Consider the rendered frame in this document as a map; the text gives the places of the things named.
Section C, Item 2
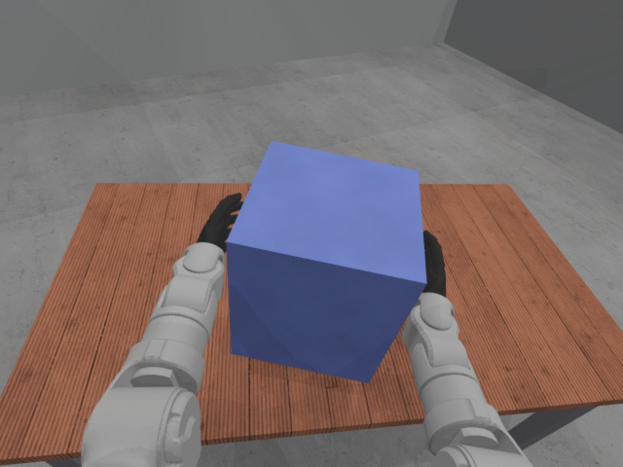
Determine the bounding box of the robot right upper arm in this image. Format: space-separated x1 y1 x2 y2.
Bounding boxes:
431 444 533 467

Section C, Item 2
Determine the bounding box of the robot right hand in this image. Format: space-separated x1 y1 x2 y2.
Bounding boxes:
422 230 446 298

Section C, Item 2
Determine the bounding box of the robot left upper arm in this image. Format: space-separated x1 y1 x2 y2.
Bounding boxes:
82 387 202 467

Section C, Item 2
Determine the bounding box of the right robot forearm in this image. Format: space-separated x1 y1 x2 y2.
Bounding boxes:
402 293 529 461

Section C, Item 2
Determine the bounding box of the left robot forearm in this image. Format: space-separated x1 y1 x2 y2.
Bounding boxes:
81 242 225 464

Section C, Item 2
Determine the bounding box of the carton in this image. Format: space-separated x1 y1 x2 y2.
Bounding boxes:
226 141 427 383

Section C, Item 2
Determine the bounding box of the robot left hand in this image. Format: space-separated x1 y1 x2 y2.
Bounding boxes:
196 193 244 253

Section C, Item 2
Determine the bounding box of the table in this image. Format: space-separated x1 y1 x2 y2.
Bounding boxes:
0 183 623 467

